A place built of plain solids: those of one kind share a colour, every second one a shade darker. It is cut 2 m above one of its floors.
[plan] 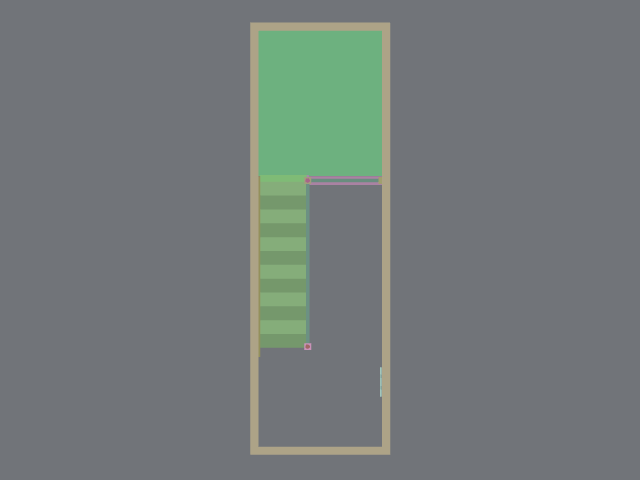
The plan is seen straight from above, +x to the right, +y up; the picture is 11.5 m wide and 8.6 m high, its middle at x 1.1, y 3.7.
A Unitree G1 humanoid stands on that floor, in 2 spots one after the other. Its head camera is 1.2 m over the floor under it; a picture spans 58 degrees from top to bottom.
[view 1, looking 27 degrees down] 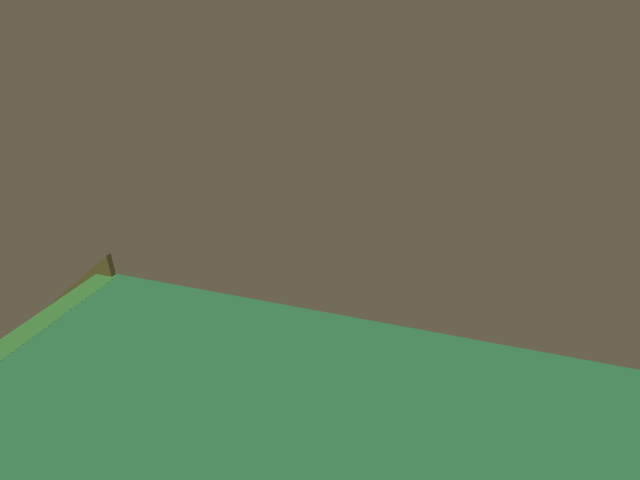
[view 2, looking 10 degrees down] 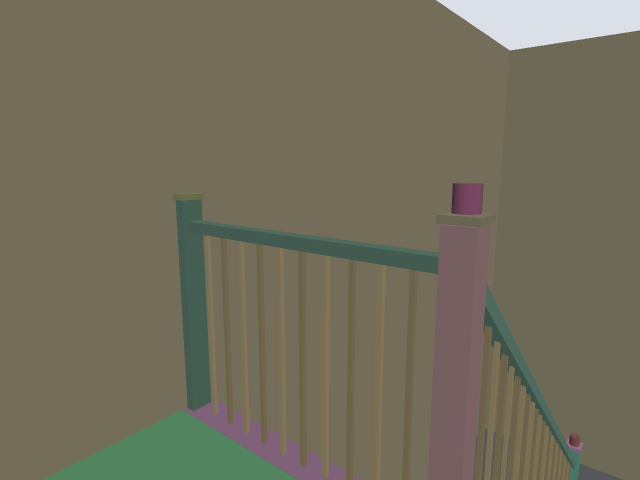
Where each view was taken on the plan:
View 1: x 1.56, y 6.45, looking -163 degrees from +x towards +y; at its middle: wall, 1.83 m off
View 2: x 0.45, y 5.94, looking -51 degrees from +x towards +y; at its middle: rail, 1.51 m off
